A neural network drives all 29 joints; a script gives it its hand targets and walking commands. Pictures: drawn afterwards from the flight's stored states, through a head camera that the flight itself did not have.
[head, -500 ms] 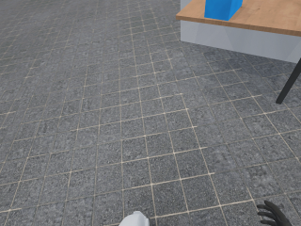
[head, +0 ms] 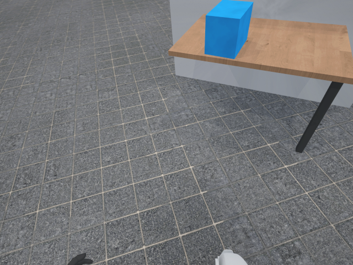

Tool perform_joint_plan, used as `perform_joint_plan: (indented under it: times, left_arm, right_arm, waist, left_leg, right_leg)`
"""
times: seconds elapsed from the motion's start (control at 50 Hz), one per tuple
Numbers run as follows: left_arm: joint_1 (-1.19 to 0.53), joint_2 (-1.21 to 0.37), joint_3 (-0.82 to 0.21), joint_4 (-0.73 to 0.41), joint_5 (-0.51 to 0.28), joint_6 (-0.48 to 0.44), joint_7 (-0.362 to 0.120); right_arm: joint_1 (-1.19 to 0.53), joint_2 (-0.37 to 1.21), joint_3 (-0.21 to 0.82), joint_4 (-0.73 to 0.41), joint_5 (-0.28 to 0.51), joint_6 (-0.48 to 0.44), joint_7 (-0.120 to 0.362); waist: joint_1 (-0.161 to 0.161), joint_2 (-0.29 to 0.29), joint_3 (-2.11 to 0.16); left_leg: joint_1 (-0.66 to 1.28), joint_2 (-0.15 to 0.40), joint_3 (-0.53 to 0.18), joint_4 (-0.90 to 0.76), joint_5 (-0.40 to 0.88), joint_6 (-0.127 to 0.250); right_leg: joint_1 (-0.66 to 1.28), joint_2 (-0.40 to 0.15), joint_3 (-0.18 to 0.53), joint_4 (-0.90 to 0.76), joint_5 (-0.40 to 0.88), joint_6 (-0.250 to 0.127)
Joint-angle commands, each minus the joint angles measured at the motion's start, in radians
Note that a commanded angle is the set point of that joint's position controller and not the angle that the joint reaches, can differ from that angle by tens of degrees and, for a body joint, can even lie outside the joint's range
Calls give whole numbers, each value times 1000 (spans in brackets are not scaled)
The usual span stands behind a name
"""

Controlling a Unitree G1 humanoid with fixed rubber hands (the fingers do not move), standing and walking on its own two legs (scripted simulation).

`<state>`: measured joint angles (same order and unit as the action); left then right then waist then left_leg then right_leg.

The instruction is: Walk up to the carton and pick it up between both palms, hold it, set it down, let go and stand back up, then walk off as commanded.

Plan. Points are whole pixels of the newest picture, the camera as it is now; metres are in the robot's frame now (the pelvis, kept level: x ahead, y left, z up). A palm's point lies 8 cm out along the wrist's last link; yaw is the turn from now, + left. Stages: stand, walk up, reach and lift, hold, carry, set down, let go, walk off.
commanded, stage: walk up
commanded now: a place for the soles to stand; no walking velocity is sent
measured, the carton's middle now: (228, 28) +1.33 -0.23 -0.02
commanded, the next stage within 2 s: none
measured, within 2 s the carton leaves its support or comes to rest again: neither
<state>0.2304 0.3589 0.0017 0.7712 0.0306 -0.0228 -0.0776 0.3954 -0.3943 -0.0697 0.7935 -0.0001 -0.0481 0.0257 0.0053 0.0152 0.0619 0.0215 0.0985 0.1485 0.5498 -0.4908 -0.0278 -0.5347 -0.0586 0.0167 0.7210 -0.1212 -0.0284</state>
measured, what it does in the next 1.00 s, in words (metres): walks ahead: right foot, then left foot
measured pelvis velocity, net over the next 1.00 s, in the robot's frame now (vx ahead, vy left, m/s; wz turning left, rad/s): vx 0.50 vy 0.02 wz -0.23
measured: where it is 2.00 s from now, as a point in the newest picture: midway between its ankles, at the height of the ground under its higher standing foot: (197, 168)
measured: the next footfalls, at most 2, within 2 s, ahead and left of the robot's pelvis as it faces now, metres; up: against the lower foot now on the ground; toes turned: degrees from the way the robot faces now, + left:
right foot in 0.04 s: +0.22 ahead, -0.13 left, +0.00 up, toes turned -1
left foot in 0.54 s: +0.45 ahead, +0.13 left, +0.00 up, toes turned -5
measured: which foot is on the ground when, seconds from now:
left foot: down 0.00-0.04, up 0.06-0.52, down 0.54-1.00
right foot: up 0.00-0.02, down 0.04-0.52, up 0.54-1.00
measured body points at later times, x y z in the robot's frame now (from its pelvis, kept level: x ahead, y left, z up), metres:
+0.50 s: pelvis +0.26 +0.03 +0.01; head +0.28 +0.00 +0.46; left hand +0.33 +0.33 -0.08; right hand +0.33 -0.29 -0.10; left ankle +0.39 +0.12 -0.70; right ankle +0.18 -0.12 -0.72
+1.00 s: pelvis +0.50 +0.02 +0.01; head +0.51 +0.03 +0.46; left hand +0.65 +0.29 -0.11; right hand +0.46 -0.30 -0.09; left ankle +0.41 +0.13 -0.72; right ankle +0.58 -0.13 -0.69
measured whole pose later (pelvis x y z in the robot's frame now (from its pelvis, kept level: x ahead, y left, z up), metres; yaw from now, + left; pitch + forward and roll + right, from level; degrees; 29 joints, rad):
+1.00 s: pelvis +0.50 +0.02 +0.01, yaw -13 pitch -4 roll -2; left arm 0.29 0.36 0.00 0.73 0.03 0.01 -0.01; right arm 0.45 -0.40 -0.06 0.70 0.00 -0.02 0.01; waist 0.01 0.01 0.09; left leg -0.02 0.06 0.14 0.59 -0.51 0.03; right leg -0.49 0.01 -0.02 0.77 -0.21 0.00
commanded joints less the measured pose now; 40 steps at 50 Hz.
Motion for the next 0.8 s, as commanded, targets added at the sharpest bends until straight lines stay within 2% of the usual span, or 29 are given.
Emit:
perform_joint_plan:
  times: [0.0, 0.02, 0.04, 0.06, 0.08, 0.12, 0.14, 0.18, 0.28, 0.3, 0.32, 0.38, 0.4, 0.42, 0.44, 0.46, 0.48, 0.5, 0.52, 0.54, 0.56, 0.58, 0.6, 0.62, 0.66, 0.68, 0.72, 0.76, 0.78]
  left_arm:
    - [367, 278, 155, 21, -6, -17, 39]
    - [394, 364, 177, 20, -3, -25, 70]
    - [331, 417, 178, -30, -28, -18, 76]
    - [246, 412, 178, -75, -40, -13, 82]
    - [206, 368, 164, -98, -33, -19, 92]
    - [209, 311, 143, -88, -20, -26, 99]
    - [188, 287, 137, -94, -23, -25, 98]
    - [169, 253, 127, -107, -17, -33, 99]
    - [167, 291, 134, -151, -14, -35, 100]
    - [174, 301, 135, -154, -12, -33, 104]
    - [214, 296, 134, -147, -12, -36, 108]
    - [222, 300, 138, -159, -7, -45, 111]
    - [220, 288, 138, -157, -5, -40, 111]
    - [184, 298, 138, -170, -4, -38, 112]
    - [155, 283, 132, -175, -12, -35, 115]
    - [135, 272, 125, -170, -15, -32, 114]
    - [141, 217, 108, -174, -16, -33, 113]
    - [181, 122, 80, -194, -23, -36, 110]
    - [194, 109, 74, -201, -32, -37, 117]
    - [180, 203, 99, -212, -30, -33, 120]
    - [207, 236, 106, -203, -27, -25, 121]
    - [215, 244, 105, -170, -29, -22, 114]
    - [229, 222, 102, -134, -29, -23, 105]
    - [242, 196, 97, -99, -24, -24, 100]
    - [219, 180, 88, -76, -19, -18, 97]
    - [198, 176, 87, -83, -20, -12, 95]
    - [143, 156, 78, -78, -21, 0, 95]
    - [87, 155, 77, -96, -18, 10, 92]
    - [61, 164, 75, -107, -15, 13, 88]
  right_arm:
    - [-169, -224, -66, -191, -33, -2, -15]
    - [-124, -116, -33, -209, -26, 1, 1]
    - [-74, -133, -37, -247, -9, 2, 7]
    - [-95, -206, -56, -234, -7, 13, 4]
    - [-109, -239, -58, -222, -11, 14, 0]
    - [-130, -195, -50, -195, -33, 13, 3]
    - [-113, -198, -56, -186, -37, 16, 5]
    - [-121, -176, -53, -183, -43, 20, 12]
    - [-202, -180, -60, -218, -34, 36, 31]
    - [-222, -182, -61, -234, -27, 33, 35]
    - [-260, -189, -62, -238, -31, 33, 37]
    - [-271, -185, -62, -245, -32, 16, 41]
    - [-277, -181, -57, -241, -32, 10, 41]
    - [-242, -183, -60, -231, -34, 5, 39]
    - [-166, -176, -56, -208, -32, -4, 31]
    - [-93, -186, -62, -177, -32, -14, 24]
    - [31, -250, -91, -151, -38, -22, 6]
    - [128, -316, -110, -140, -49, -21, -7]
    - [77, -335, -102, -163, -58, -13, -10]
    - [23, -323, -98, -195, -54, -4, -16]
    - [-25, -303, -101, -205, -45, -6, -15]
    - [-35, -280, -95, -199, -38, -8, -16]
    - [-30, -250, -81, -192, -32, -10, -22]
    - [-10, -238, -76, -188, -33, -18, -23]
    - [20, -219, -67, -193, -22, -18, -25]
    - [39, -217, -70, -200, -23, -13, -26]
    - [57, -200, -71, -212, -18, 1, -28]
    - [65, -202, -78, -234, -22, 9, -30]
    - [69, -193, -78, -245, -23, 12, -33]
  waist:
    - [183, -143, -126]
    - [163, -365, -117]
    - [95, -377, -134]
    - [76, -226, -96]
    - [57, -150, -90]
    - [30, -135, -70]
    - [11, -132, -81]
    - [1, -132, -36]
    - [11, -178, 47]
    - [29, -203, 72]
    - [58, -175, 95]
    - [70, -205, 64]
    - [76, -181, 36]
    - [49, -220, 0]
    - [12, -199, -41]
    - [-36, -138, -73]
    - [-97, 8, -168]
    - [-131, 207, -260]
    - [-85, 232, -121]
    - [-79, 118, -20]
    - [-46, 122, 33]
    - [-37, 87, 49]
    - [-24, 52, 39]
    - [-18, 67, -6]
    - [-12, 93, -58]
    - [-23, 131, -68]
    - [-15, 134, -37]
    - [-36, 148, 5]
    - [-44, 116, 22]
  left_leg:
    - [-325, 55, 18, 479, 213, 99]
    - [-526, -62, -12, 712, -75, 74]
    - [-661, -114, -172, 759, -158, 57]
    - [-692, -60, -233, 803, -81, 55]
    - [-696, -37, -227, 799, -26, 66]
    - [-632, -13, -218, 709, -20, 83]
    - [-586, -1, -217, 636, -1, 80]
    - [-581, 1, -190, 576, 88, 74]
    - [-586, 6, -164, 403, 200, 33]
    - [-600, 16, -165, 344, 203, 29]
    - [-631, 13, -167, 302, 199, 26]
    - [-601, 20, -191, 173, 247, 34]
    - [-570, -10, -169, 130, 240, 38]
    - [-475, 5, -203, 99, 251, 41]
    - [-347, -11, -171, 17, 262, 47]
    - [-188, -15, -165, -67, 336, 52]
    - [26, 38, -267, -58, 268, 64]
    - [132, 207, -457, -136, -73, 82]
    - [61, 337, -700, -309, -311, 136]
    - [-77, 393, -795, -453, -451, 155]
    - [-143, 363, -738, -443, -394, 142]
    - [-155, 325, -611, -398, -198, 134]
    - [-125, 247, -429, -343, 56, 108]
    - [-79, 216, -341, -296, 327, 81]
    - [-44, 153, -186, -221, 647, 44]
    - [11, 141, -156, -201, 733, 45]
    - [-23, 121, -97, -189, 847, 15]
    - [-8, 128, -97, -213, 778, 35]
    - [-25, 132, -95, -224, 759, 44]
  right_leg:
    - [557, 117, 47, -155, -154, -35]
    - [620, -65, 403, -290, -215, -73]
    - [600, -196, 884, -532, -499, -189]
    - [565, -250, 964, -616, -743, -231]
    - [591, -227, 863, -540, -615, -247]
    - [474, -142, 643, -458, -327, -192]
    - [440, -133, 562, -452, -360, -166]
    - [359, -107, 461, -456, -301, -177]
    - [274, -90, 397, -509, -507, -187]
    - [287, -98, 389, -513, -501, -183]
    - [329, -116, 413, -516, -493, -194]
    - [406, -128, 403, -436, -373, -187]
    - [445, -120, 392, -409, -288, -175]
    - [429, -133, 385, -356, -191, -154]
    - [395, -118, 346, -281, -73, -128]
    - [315, -89, 297, -159, -63, -85]
    - [191, -17, 232, 96, -82, -41]
    - [69, 83, 159, 335, -324, -27]
    - [-102, 135, 117, 461, -457, -22]
    - [-131, 104, 136, 512, -379, -10]
    - [-123, 54, 127, 518, -333, -7]
    - [-97, 23, 97, 481, -284, -5]
    - [-70, 19, 89, 452, -244, 10]
    - [-38, 20, 89, 422, -225, 15]
    - [-13, 32, 63, 377, -197, 23]
    - [-46, 46, 44, 381, -181, 25]
    - [-33, 53, 25, 343, -139, 19]
    - [-85, 62, -2, 309, -103, 32]
    - [-85, 59, -8, 283, -91, 35]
